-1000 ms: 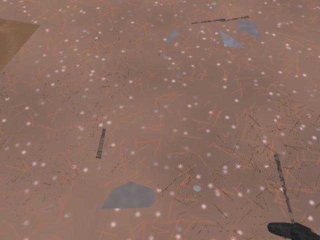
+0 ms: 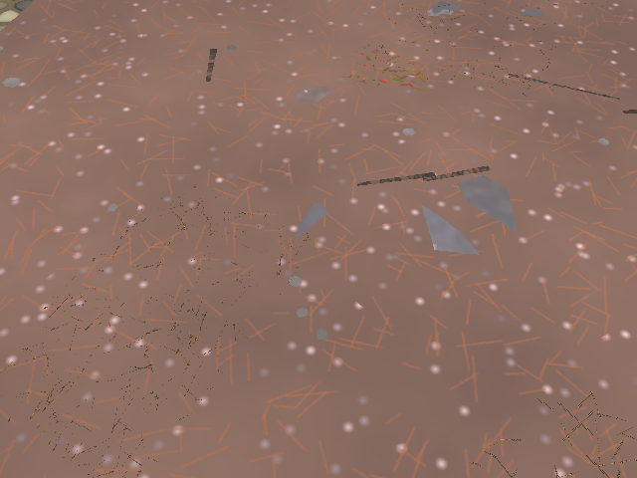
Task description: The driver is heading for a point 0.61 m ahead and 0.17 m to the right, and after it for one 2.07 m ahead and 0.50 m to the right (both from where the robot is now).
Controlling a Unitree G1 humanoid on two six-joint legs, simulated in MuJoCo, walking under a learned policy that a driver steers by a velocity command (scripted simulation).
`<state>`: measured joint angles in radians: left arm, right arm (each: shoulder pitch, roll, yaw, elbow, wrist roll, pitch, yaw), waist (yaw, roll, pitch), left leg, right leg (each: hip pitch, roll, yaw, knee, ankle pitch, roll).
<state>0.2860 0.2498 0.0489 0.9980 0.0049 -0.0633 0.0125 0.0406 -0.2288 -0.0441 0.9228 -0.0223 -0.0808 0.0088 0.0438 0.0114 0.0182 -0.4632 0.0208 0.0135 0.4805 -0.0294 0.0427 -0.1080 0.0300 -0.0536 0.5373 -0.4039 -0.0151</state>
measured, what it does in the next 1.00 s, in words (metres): walks ahead: right foot, then left foot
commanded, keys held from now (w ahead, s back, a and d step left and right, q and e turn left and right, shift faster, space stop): no key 0.04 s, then w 0.72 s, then w+e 0.24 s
